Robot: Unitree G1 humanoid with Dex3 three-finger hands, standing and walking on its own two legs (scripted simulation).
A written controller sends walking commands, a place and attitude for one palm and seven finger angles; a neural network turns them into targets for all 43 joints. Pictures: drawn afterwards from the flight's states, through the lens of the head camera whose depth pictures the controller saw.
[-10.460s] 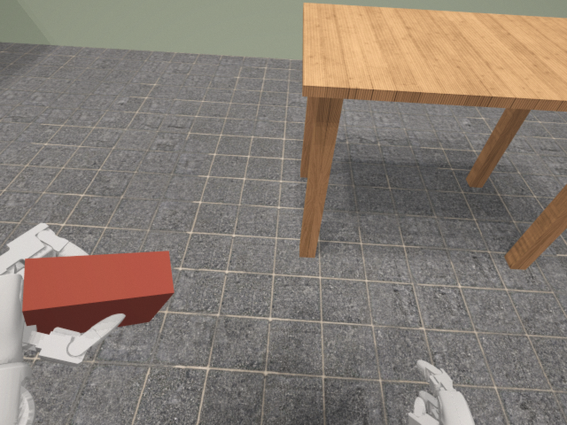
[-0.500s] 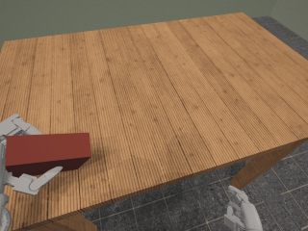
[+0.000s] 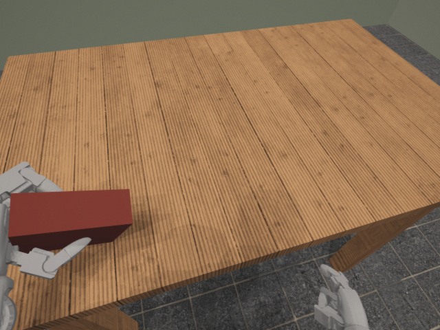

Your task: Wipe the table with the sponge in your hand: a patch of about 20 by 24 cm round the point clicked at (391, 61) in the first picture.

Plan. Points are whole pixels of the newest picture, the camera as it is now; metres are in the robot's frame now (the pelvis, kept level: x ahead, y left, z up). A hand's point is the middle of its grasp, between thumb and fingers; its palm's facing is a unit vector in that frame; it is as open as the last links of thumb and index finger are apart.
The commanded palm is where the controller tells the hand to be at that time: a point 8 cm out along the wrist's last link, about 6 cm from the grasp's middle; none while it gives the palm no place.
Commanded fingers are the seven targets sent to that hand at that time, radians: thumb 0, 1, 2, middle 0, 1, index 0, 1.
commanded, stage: look again from close up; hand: left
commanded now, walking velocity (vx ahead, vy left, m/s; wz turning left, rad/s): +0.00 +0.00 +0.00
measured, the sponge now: (89, 221) +0.23 +0.21 +0.13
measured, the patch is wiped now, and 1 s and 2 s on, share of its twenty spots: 0.00 0.00 0.00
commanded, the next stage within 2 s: shuffle to correct the standing spot in 0.04 s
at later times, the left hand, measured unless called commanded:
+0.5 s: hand (69, 234) +0.20 +0.21 +0.16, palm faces +0.31 -0.83 -0.46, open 9.2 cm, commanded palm +0.14 +0.25 +0.17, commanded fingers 0.00 0.10 1.30 -1.20 -1.60 -1.20 -1.60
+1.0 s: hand (93, 268) +0.16 +0.17 +0.15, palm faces +0.28 -0.86 -0.44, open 9.2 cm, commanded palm +0.11 +0.22 +0.17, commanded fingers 0.00 0.10 1.30 -1.20 -1.60 -1.20 -1.60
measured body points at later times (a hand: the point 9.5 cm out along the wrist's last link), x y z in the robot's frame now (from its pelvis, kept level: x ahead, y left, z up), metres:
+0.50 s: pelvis -0.03 -0.02 -0.01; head +0.03 -0.02 +0.44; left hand +0.18 +0.25 +0.18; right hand +0.16 -0.24 -0.09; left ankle +0.03 +0.11 -0.74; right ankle -0.03 -0.15 -0.74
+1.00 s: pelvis -0.07 -0.05 -0.01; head -0.02 -0.04 +0.44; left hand +0.14 +0.21 +0.18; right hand +0.07 -0.29 -0.10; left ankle -0.05 +0.08 -0.72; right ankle -0.03 -0.16 -0.74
